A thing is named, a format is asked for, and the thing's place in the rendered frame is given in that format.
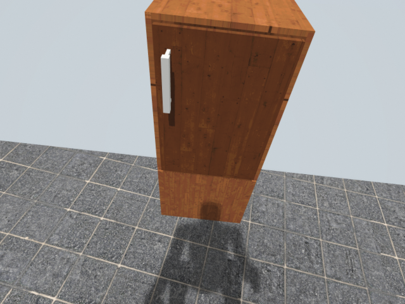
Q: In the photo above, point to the handle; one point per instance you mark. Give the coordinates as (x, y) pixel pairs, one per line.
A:
(165, 78)

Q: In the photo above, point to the cupboard door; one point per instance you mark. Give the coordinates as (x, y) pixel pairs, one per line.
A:
(227, 89)

